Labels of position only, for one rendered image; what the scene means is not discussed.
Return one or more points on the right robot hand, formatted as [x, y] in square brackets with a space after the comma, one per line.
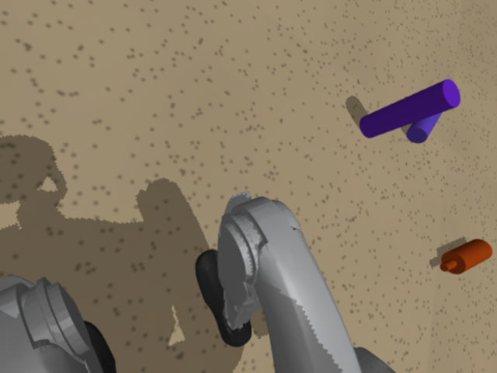
[369, 363]

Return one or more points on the right robot foot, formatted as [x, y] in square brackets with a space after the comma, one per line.
[213, 295]

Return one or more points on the left robot foot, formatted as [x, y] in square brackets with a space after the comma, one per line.
[101, 348]

